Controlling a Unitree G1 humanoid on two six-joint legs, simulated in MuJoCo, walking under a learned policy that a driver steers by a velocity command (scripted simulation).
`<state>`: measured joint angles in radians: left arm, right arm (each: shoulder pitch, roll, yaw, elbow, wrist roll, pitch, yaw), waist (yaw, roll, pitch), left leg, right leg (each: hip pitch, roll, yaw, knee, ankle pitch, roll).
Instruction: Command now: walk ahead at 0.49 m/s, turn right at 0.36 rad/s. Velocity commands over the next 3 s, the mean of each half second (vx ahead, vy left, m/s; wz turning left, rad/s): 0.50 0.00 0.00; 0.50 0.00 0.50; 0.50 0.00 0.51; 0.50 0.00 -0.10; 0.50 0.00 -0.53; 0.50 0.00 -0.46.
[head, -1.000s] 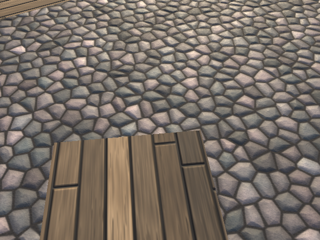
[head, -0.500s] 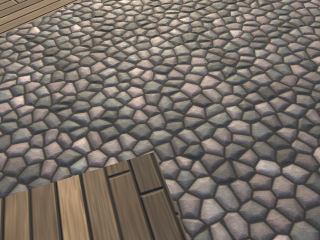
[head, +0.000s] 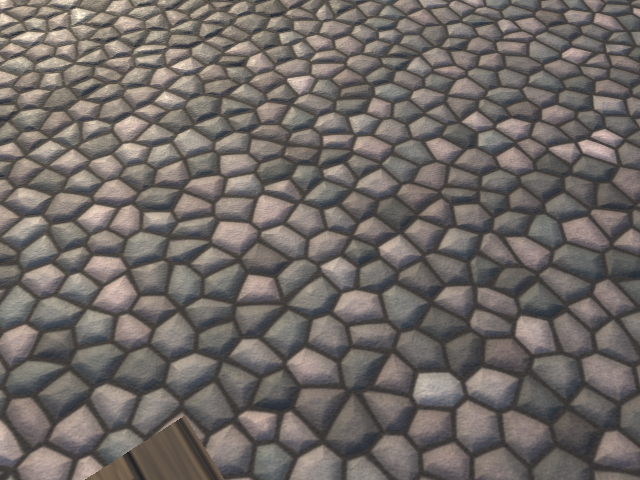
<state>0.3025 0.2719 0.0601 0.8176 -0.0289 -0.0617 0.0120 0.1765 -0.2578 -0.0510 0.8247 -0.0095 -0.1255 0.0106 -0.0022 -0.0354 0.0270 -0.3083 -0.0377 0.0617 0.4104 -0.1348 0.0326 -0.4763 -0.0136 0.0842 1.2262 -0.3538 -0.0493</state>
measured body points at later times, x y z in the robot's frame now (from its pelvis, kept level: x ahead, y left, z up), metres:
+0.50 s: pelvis +0.27 -0.07 +0.00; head +0.29 -0.09 +0.45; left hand +0.37 +0.20 -0.10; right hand +0.35 -0.35 -0.13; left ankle +0.22 +0.09 -0.64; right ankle +0.30 -0.17 -0.74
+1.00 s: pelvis +0.52 +0.02 -0.01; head +0.56 +0.04 +0.44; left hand +0.52 +0.31 -0.13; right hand +0.75 -0.19 -0.12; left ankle +0.56 +0.10 -0.74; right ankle +0.45 -0.16 -0.63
